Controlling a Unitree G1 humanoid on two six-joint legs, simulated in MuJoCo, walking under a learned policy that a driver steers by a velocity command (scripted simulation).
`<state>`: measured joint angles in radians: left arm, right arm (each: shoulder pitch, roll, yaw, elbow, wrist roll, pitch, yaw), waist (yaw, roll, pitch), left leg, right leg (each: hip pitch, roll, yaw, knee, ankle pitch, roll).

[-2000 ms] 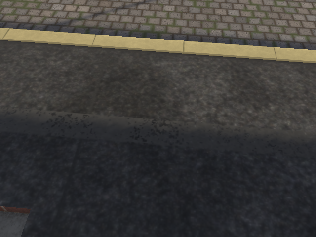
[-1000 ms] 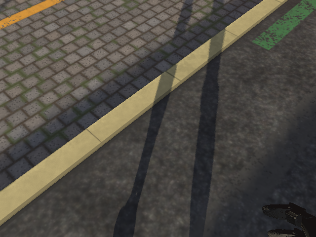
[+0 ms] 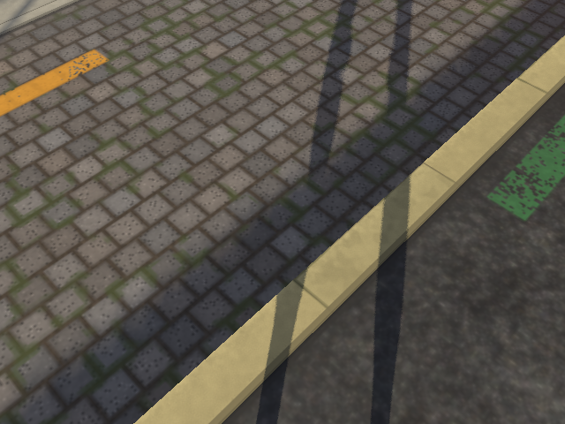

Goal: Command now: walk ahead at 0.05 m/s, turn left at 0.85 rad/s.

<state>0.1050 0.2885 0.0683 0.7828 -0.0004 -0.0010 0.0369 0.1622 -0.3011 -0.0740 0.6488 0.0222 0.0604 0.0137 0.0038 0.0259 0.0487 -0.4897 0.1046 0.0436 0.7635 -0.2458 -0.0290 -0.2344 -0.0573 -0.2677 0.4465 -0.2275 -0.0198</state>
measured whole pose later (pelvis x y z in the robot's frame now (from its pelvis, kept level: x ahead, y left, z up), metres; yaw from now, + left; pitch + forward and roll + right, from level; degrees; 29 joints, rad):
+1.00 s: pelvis +0.18 +0.11 -0.03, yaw +55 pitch +1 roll +0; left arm 0.59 0.26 0.05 0.96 0.02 -0.06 0.04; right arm 0.01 -0.27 -0.04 0.62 -0.01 0.04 0.10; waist 0.08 0.03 0.05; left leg -0.68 0.02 0.16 0.81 -0.19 0.17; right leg 0.27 -0.05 -0.45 0.26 -0.50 0.07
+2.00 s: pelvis +0.61 +0.90 -0.20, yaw +39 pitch +0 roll +0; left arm 0.41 0.31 0.09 0.91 -0.02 -0.05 0.01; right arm -0.01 -0.24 0.02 0.70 -0.05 -0.11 -0.01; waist 0.10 -0.02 0.05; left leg -0.49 0.06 -0.05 0.66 -0.18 -0.06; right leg -0.21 0.16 0.13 1.16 -0.52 -0.10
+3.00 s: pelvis +0.88 +1.13 -0.18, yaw +20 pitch +1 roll -1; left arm 0.15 0.26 0.07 0.70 0.01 0.02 0.04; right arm 0.14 -0.27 -0.05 0.75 0.02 -0.01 0.00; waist -0.01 0.02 0.03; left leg -0.34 -0.03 -0.09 0.62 -0.30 0.01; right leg -0.35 0.03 0.05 0.72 -0.42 0.01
